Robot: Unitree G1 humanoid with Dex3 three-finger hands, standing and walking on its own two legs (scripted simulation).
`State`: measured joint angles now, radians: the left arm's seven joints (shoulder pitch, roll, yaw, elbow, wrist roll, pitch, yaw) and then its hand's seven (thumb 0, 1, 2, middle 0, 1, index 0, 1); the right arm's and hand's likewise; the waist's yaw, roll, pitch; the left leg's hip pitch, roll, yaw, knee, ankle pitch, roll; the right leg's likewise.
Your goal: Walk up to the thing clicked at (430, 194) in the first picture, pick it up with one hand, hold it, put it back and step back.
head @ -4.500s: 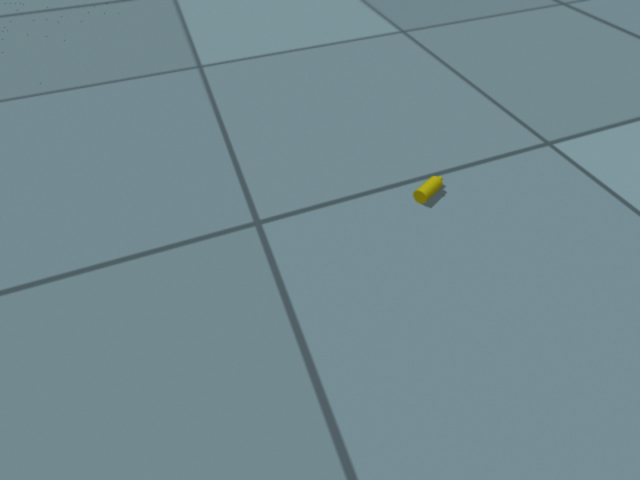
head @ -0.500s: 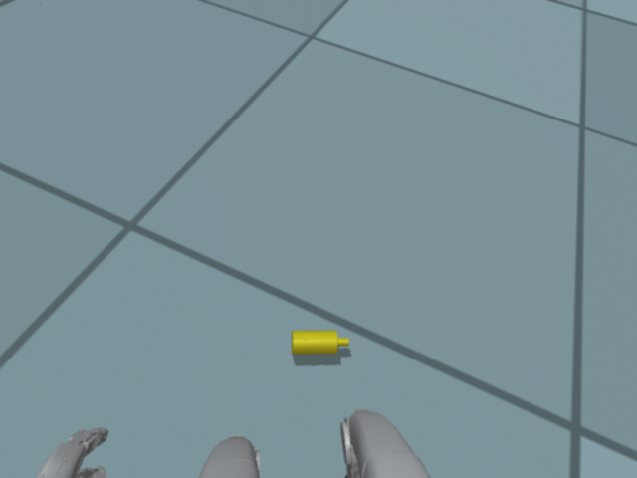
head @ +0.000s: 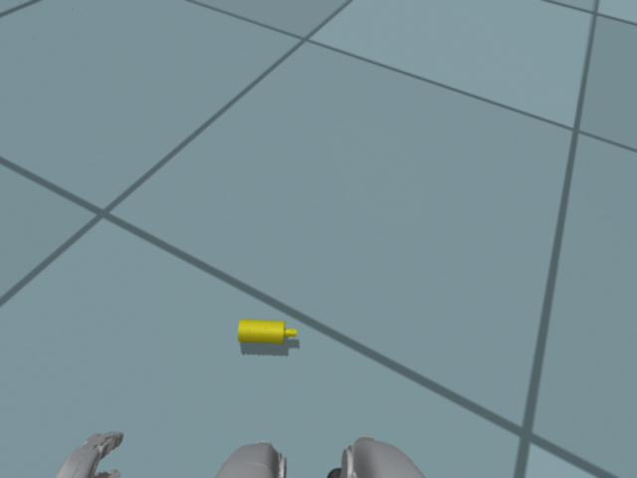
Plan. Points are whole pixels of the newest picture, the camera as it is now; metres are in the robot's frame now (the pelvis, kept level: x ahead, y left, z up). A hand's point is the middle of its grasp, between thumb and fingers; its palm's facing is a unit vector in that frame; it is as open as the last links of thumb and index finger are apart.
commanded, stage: walk up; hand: left
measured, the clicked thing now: (268, 331) +0.55 +0.16 -0.70
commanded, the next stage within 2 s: none
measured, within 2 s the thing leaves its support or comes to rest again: neither
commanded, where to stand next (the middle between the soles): +0.13 -0.05 m, yaw +2 degrees
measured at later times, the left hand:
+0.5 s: hand out of the picture +0.02 +0.17 -0.12, palm faces +0.01 -0.88 -0.48, open 7.4 cm
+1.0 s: hand out of the picture +0.07 +0.22 -0.14, palm faces -0.01 -0.92 -0.38, open 7.4 cm
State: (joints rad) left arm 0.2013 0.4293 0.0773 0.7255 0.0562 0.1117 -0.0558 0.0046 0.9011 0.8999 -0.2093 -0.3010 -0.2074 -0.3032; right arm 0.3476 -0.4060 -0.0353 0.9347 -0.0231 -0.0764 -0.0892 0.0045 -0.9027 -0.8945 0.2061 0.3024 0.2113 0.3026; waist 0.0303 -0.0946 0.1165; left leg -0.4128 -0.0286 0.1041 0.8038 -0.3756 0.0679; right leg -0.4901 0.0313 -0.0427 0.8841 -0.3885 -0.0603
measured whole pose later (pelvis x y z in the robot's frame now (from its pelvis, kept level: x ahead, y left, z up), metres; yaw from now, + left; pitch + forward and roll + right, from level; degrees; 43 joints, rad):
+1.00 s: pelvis -0.01 -0.05 +0.02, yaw +1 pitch -3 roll +0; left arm 0.15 0.38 0.01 1.01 0.02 -0.02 0.01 0.00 0.90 0.90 -0.21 -0.30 -0.21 -0.30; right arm 0.13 -0.37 -0.04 1.02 0.00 0.01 0.02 0.01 -0.91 -0.90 0.20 0.30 0.21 0.30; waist 0.01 0.00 0.09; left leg -0.34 0.00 -0.01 0.74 -0.35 0.01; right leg -0.33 -0.05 0.04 0.73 -0.38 0.02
